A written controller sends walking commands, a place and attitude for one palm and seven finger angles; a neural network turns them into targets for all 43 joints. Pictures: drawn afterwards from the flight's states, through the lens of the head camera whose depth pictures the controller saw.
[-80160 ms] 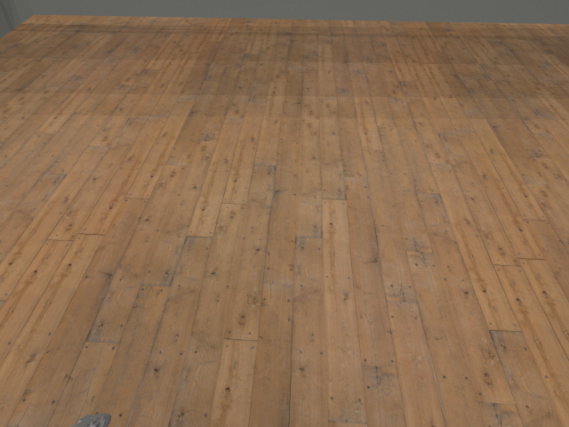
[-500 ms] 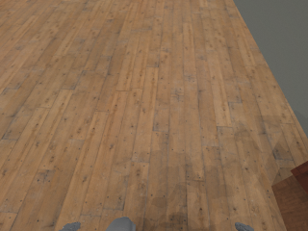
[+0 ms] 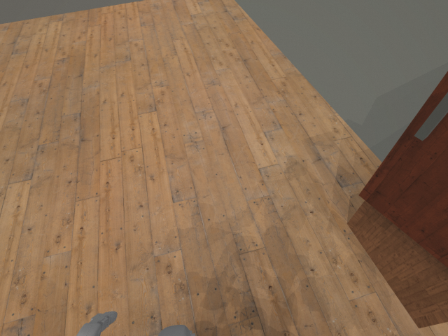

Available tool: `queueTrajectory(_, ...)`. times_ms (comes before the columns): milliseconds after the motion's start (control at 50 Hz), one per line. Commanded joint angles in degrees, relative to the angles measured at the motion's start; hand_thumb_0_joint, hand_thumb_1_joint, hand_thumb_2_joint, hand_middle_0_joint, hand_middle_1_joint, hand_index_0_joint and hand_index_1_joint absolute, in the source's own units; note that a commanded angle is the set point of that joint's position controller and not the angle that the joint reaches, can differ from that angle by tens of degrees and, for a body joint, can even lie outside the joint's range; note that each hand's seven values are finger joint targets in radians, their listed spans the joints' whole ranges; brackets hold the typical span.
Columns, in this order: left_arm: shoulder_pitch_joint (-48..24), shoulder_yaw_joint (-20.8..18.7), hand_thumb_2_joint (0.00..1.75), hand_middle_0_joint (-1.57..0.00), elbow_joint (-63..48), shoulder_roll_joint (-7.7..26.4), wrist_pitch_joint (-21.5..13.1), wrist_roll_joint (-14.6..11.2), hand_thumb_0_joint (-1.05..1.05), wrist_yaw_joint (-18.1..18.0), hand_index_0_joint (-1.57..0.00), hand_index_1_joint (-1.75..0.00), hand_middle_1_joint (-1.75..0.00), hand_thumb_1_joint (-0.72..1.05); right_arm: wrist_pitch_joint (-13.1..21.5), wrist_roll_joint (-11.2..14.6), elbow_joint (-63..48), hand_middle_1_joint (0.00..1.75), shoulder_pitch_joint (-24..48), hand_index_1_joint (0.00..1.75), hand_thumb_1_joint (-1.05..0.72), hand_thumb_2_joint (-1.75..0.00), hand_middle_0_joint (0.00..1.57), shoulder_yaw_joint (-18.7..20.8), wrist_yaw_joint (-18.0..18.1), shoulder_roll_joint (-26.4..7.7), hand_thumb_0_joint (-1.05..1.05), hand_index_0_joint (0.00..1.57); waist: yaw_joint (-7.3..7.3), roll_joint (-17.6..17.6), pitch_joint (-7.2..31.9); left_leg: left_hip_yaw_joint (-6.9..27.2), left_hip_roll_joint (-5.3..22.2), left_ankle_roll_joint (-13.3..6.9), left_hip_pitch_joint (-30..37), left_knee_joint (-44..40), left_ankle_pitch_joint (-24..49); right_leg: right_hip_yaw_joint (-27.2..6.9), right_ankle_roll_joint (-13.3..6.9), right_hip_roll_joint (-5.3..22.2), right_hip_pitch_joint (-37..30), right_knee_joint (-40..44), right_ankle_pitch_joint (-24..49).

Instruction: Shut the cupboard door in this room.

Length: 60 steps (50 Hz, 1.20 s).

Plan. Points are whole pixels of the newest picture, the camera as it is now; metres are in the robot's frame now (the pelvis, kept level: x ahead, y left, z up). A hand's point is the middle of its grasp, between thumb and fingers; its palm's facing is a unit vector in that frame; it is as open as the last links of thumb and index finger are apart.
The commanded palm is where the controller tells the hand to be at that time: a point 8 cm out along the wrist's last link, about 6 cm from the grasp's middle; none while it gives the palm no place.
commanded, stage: turn to face it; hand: left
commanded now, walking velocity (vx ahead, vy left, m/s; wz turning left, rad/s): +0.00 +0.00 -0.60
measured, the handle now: (443, 110) +0.54 -0.43 +0.08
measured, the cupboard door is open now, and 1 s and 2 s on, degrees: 17 17 17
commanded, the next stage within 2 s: take the last steps up to it in 1.38 s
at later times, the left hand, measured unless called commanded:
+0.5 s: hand (139, 322) +0.16 +0.19 -0.14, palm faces -0.27 -0.94 -0.21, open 7.4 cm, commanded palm none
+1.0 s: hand (168, 306) +0.20 +0.14 -0.17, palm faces -0.52 -0.83 -0.21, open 7.4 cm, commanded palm none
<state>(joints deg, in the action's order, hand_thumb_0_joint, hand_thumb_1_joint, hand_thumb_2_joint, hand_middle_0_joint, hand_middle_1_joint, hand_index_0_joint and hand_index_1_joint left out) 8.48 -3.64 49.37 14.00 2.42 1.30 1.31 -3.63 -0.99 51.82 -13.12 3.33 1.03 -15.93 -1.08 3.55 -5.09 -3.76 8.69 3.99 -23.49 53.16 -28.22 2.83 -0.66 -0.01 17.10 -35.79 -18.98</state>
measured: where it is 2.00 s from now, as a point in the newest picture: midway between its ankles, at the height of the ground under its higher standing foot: outside the picture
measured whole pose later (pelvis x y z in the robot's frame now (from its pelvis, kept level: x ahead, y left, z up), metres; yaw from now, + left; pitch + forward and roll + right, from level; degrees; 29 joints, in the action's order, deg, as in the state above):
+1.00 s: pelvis +0.02 +0.01 +0.01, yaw -34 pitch +2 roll +0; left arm 10.9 -4.2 51.9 14.7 4.5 1.0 0.8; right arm -0.7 -1.2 49.0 -10.0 1.4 1.1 -12.4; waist 0.5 -3.0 -3.4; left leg -3.6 2.7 0.6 -19.0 34.1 -17.0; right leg -5.2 0.6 -2.8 22.8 -44.7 -25.6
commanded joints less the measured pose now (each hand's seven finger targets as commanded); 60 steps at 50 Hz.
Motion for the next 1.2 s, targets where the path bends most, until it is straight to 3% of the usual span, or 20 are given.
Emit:
queueTrajectory(0,0.88,-2.90,0.90,-0.20,-3.39,10.78,-0.87,0.13,0.00,-1.85,-0.20,-0.30,-0.30,0.90,1.90,0.09,-6.14,0.30,3.91,0.30,-0.90,-0.90,0.20,1.02,0.45,-4.64,0.00,0.20,1.66,-15.50,5.66,4.20,-1.84,0.76,-11.04,12.29,2.46,-18.25,-10.31,15.07,-8.14,15.45,23.88)
queueTrajectory(180,-1.62,-3.20,0.90,-0.20,-3.73,10.91,-0.16,-0.06,0.00,-1.42,-0.20,-0.30,-0.30,0.90,3.06,0.62,-4.34,0.30,-3.67,0.30,-0.90,-0.90,0.20,0.54,0.56,-2.81,0.00,0.20,-1.32,-12.21,8.14,0.83,-7.07,-0.20,10.17,-23.59,13.12,-20.74,-5.96,9.43,0.62,9.39,18.18)
queueTrajectory(200,-0.98,-2.79,0.90,-0.20,-4.32,8.19,0.19,-0.57,0.00,-1.32,-0.20,-0.30,-0.30,0.90,3.79,0.27,-3.98,0.30,-5.29,0.30,-0.90,-0.90,0.20,0.90,0.89,-5.60,0.00,0.20,-1.75,-4.59,9.32,6.73,-1.50,-1.99,16.71,-32.79,13.86,-17.50,-2.88,4.78,6.45,3.85,11.52)
queueTrajectory(220,1.00,-2.00,0.90,-0.20,-5.11,4.79,0.31,-0.95,0.00,-0.69,-0.20,-0.30,-0.30,0.90,4.03,-0.41,-4.28,0.30,-6.01,0.30,-0.90,-0.90,0.20,1.92,0.90,-11.22,0.00,0.20,-1.41,12.82,9.89,20.93,12.11,-7.11,20.67,-36.98,17.56,-8.75,0.70,-3.12,14.16,-8.97,-6.55)
queueTrajectory(240,0.05,-1.96,0.90,-0.20,-6.32,5.35,0.09,-0.55,0.00,-0.38,-0.20,-0.30,-0.30,0.90,3.76,-0.82,-5.35,0.30,-6.74,0.30,-0.90,-0.90,0.20,2.03,1.29,-13.01,0.00,0.20,-2.04,12.33,8.58,25.70,19.63,-12.77,16.00,-38.28,20.21,-4.92,1.60,-2.41,15.09,-21.08,-16.90)
queueTrajectory(340,-0.55,-2.50,0.90,-0.20,-3.68,4.24,0.79,-0.19,0.00,0.99,-0.20,-0.30,-0.30,0.90,4.25,-1.05,-5.62,0.30,-0.57,0.30,-0.90,-0.90,0.20,0.66,1.70,-6.83,0.00,0.20,0.59,7.33,7.00,5.68,10.47,-10.89,17.35,-32.57,40.08,-2.93,3.70,1.40,15.08,-29.53,-8.16)
queueTrajectory(480,-2.12,-1.73,0.90,-0.20,-4.45,2.64,0.47,-0.19,0.00,1.15,-0.20,-0.30,-0.30,0.90,3.37,-0.91,-3.33,0.30,-2.49,0.30,-0.90,-0.90,0.20,2.17,0.75,-8.75,0.00,0.20,-1.15,10.14,7.27,-0.42,12.18,-10.31,16.51,-29.27,35.31,2.91,2.42,0.18,4.87,-7.92,-6.56)
queueTrajectory(520,1.50,-2.00,0.90,-0.20,-3.56,3.87,-0.06,-0.11,0.00,0.90,-0.20,-0.30,-0.30,0.90,3.09,-0.55,-3.46,0.30,-1.16,0.30,-0.90,-0.90,0.20,2.50,0.43,-9.12,0.00,0.20,1.04,7.94,7.75,-2.76,11.25,-7.37,12.37,-23.75,31.30,3.36,1.36,-0.31,-3.66,4.09,2.58)
queueTrajectory(540,5.46,-2.62,0.90,-0.20,-2.30,6.13,-0.41,0.05,0.00,0.65,-0.20,-0.30,-0.30,0.90,2.99,-0.20,-3.86,0.30,0.00,0.30,-0.90,-0.90,0.20,2.48,0.19,-8.44,0.00,0.20,3.13,2.94,8.98,-4.75,8.91,-4.66,6.79,-17.77,24.14,0.79,0.13,1.45,-11.40,11.01,8.69)
queueTrajectory(560,8.30,-3.66,0.90,-0.20,-1.45,12.37,-1.19,0.64,0.00,-0.08,-0.20,-0.30,-0.30,0.90,2.74,0.33,-5.65,0.30,0.60,0.30,-0.90,-0.90,0.20,1.67,-0.14,-4.26,0.00,0.20,4.73,-14.93,9.10,-9.15,1.45,-0.66,-5.34,-5.62,4.25,-16.39,-4.37,14.77,-19.13,17.70,18.15)
queueTrajectory(580,10.49,-3.90,0.90,-0.20,-0.65,15.61,-1.24,-0.10,0.00,-0.73,-0.20,-0.30,-0.30,0.90,2.12,0.11,-8.17,0.30,4.93,0.30,-0.90,-0.90,0.20,0.88,-0.10,-3.28,0.00,0.20,6.62,-20.04,7.04,-3.57,-3.53,0.32,-12.22,6.24,-9.19,-26.41,-9.85,22.55,-15.03,18.09,30.77)
queueTrajectory(600,9.54,-4.00,0.90,-0.20,-0.99,14.94,-1.18,-0.12,0.00,-1.37,-0.20,-0.30,-0.30,0.90,1.66,0.22,-8.24,0.30,5.84,0.30,-0.90,-0.90,0.20,0.89,0.42,-3.44,0.00,0.20,5.66,-16.07,6.61,2.51,-2.87,-0.05,-14.13,11.74,-6.00,-26.16,-12.05,21.40,-13.18,18.05,27.00)
queueTrajectory(680,0.43,-2.74,0.90,-0.20,-3.26,9.87,-1.33,0.00,0.00,-1.91,-0.20,-0.30,-0.30,0.90,1.90,-0.01,-5.08,0.30,2.86,0.30,-0.90,-0.90,0.20,0.90,0.11,-3.72,0.00,0.20,0.97,-13.36,7.42,3.30,-2.34,1.12,-9.76,10.34,4.50,-16.88,-9.85,13.63,-8.79,14.94,25.91)
queueTrajectory(820,1.75,-3.33,0.90,-0.20,-2.46,11.61,-0.93,0.46,0.00,-1.62,-0.20,-0.30,-0.30,0.90,2.25,0.60,-6.03,0.30,2.60,0.30,-0.90,-0.90,0.20,0.68,0.15,-2.48,0.00,0.20,1.59,-12.39,7.93,2.06,-6.06,0.61,-1.65,-8.11,3.93,-22.23,-10.24,12.49,-6.56,13.64,22.79)
queueTrajectory(880,-0.63,-3.22,0.90,-0.20,-2.73,10.81,-0.38,-0.26,0.00,-1.48,-0.20,-0.30,-0.30,0.90,3.02,0.75,-4.34,0.30,-2.37,0.30,-0.90,-0.90,0.20,0.53,0.73,-3.03,0.00,0.20,-1.09,-11.60,8.48,1.38,-7.21,-0.09,10.90,-24.56,14.11,-22.13,-6.12,9.21,0.29,9.46,20.91)
queueTrajectory(900,-0.49,-2.72,0.90,-0.20,-3.24,8.69,-0.09,-0.64,0.00,-1.29,-0.20,-0.30,-0.30,0.90,3.64,0.43,-3.94,0.30,-3.88,0.30,-0.90,-0.90,0.20,0.80,0.99,-5.49,0.00,0.20,-1.55,-5.73,9.28,6.13,-2.30,-1.85,17.10,-32.10,15.05,-19.01,-3.18,4.70,5.81,5.14,14.47)
queueTrajectory(920,1.46,-2.10,0.90,-0.20,-3.93,5.30,-0.02,-1.01,0.00,-0.68,-0.20,-0.30,-0.30,0.90,3.91,-0.28,-4.28,0.30,-4.50,0.30,-0.90,-0.90,0.20,1.78,1.02,-10.41,0.00,0.20,-1.29,10.21,10.13,18.93,10.13,-6.74,21.32,-35.66,19.07,-10.86,0.08,-2.95,12.90,-6.05,-2.00)
queueTrajectory(940,0.83,-1.96,0.90,-0.20,-5.20,5.31,-0.26,-0.63,0.00,-0.34,-0.20,-0.30,-0.30,0.90,3.67,-0.77,-5.37,0.30,-5.36,0.30,-0.90,-0.90,0.20,1.88,1.30,-12.79,0.00,0.20,-1.81,12.70,8.81,24.60,18.73,-12.70,17.54,-37.79,23.19,-4.80,1.41,-3.28,14.75,-18.60,-16.25)
queueTrajectory(1040,-0.15,-2.14,0.90,-0.20,-2.61,4.33,0.49,-0.19,0.00,0.74,-0.20,-0.30,-0.30,0.90,4.10,-1.13,-5.21,0.30,-0.20,0.30,-0.90,-0.90,0.20,0.53,1.75,-7.12,0.00,0.20,0.57,7.04,7.10,6.38,9.75,-11.39,17.81,-31.70,44.09,-3.05,3.39,0.79,14.17,-27.10,-9.19)
queueTrajectory(1180,0.99,-1.12,0.90,-0.20,-2.08,2.79,-0.10,-0.28,0.00,0.50,-0.20,-0.30,-0.30,0.90,3.05,-0.71,-2.22,0.30,-1.69,0.30,-0.90,-0.90,0.20,1.83,0.82,-8.90,0.00,0.20,0.29,9.09,8.28,1.46,9.76,-9.61,14.85,-26.83,37.50,2.59,1.60,-0.92,-0.77,-0.23,-0.78)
